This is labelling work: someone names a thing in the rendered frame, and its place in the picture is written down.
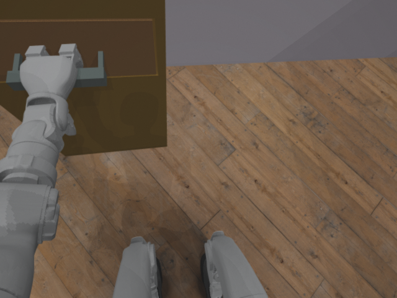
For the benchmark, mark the left robot upper arm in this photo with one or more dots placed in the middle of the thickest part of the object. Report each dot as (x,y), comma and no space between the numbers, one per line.
(28,216)

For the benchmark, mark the left robot hand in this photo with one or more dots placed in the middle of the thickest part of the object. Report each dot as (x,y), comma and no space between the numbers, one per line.
(42,73)

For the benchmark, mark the cabinet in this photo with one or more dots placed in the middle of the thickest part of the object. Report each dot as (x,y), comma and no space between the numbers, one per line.
(130,113)

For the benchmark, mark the right robot shin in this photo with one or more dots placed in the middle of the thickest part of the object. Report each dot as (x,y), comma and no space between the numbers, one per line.
(215,286)

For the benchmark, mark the drawer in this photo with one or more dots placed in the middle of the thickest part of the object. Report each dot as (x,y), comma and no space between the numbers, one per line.
(128,44)

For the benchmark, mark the left robot forearm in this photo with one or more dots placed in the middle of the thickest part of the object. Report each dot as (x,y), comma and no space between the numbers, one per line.
(34,151)

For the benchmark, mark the robot right thigh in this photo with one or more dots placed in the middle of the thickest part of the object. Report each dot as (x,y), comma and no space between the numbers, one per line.
(237,278)

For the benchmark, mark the handle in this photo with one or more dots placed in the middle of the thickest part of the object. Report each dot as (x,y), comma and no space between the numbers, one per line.
(87,77)

